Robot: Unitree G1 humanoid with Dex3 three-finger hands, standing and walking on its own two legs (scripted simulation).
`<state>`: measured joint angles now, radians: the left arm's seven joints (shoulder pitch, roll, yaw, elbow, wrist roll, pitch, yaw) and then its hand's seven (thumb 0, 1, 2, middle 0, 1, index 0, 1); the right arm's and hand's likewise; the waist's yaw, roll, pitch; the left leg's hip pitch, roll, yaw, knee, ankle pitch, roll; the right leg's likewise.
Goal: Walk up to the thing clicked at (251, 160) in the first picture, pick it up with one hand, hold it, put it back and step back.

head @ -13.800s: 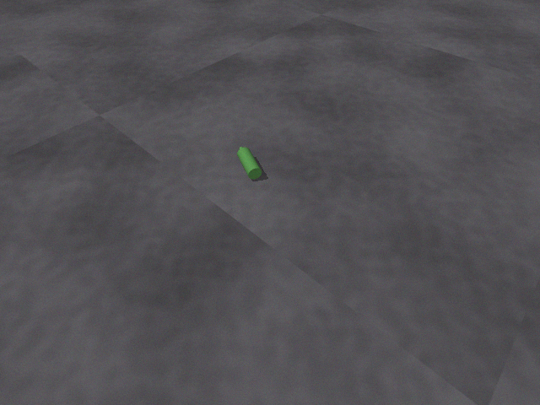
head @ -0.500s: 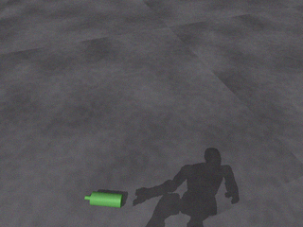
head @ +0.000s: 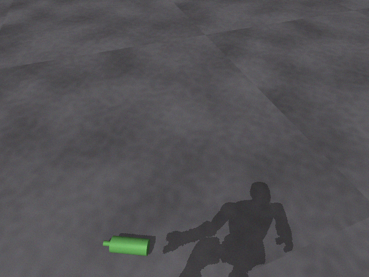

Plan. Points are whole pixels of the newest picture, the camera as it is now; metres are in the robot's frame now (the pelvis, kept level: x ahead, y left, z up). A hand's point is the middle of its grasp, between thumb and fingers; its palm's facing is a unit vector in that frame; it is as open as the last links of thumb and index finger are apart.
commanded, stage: stand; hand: left
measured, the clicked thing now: (125, 245) +0.40 +0.32 -0.74
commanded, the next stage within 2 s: none
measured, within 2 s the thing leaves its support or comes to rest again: neither
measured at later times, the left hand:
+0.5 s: hand out of the picture +0.07 +0.25 -0.16, palm faces -0.02 -0.94 -0.35, open 7.4 cm
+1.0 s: hand out of the picture +0.08 +0.25 -0.16, palm faces -0.02 -0.94 -0.35, open 7.4 cm
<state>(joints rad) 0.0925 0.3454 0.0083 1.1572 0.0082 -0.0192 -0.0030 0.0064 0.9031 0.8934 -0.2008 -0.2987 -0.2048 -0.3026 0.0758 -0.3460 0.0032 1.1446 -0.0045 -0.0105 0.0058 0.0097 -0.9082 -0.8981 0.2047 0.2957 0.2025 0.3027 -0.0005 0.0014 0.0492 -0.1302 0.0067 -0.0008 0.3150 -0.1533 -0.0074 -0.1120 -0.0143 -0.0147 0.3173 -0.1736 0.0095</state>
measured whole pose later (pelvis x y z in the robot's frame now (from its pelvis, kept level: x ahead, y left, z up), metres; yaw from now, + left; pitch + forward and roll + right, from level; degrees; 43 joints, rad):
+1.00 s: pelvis +0.01 -0.01 +0.00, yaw +0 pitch -1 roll +0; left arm 0.11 0.35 0.00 1.14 0.01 -0.02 0.00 0.01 0.90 0.89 -0.20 -0.30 -0.20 -0.30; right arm 0.11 -0.35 0.01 1.14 -0.01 -0.01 0.00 0.01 -0.91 -0.90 0.20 0.30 0.20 0.30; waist 0.00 0.00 0.05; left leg -0.12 0.01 0.00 0.31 -0.16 -0.02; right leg -0.10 -0.01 -0.02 0.31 -0.18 0.00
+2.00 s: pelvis +0.02 -0.01 +0.00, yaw +0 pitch -1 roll +0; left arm 0.12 0.35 0.00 1.14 0.01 -0.02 0.00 0.01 0.90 0.89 -0.20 -0.30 -0.21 -0.30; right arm 0.11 -0.35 0.01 1.13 -0.01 -0.01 0.00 0.01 -0.91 -0.90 0.20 0.30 0.20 0.30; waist 0.00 0.01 0.04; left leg -0.11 0.01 0.00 0.30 -0.17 -0.02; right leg -0.09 -0.01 -0.02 0.30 -0.19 0.00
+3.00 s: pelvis +0.02 -0.01 +0.00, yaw +0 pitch -2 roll +0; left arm 0.12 0.35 0.00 1.13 0.01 -0.02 0.00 0.01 0.90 0.89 -0.20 -0.30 -0.21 -0.30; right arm 0.11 -0.35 0.01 1.12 0.00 -0.01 0.00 0.01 -0.91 -0.90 0.20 0.30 0.20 0.30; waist 0.00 0.00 0.05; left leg -0.09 0.01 0.00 0.29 -0.18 -0.02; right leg -0.07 -0.01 -0.01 0.30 -0.20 0.00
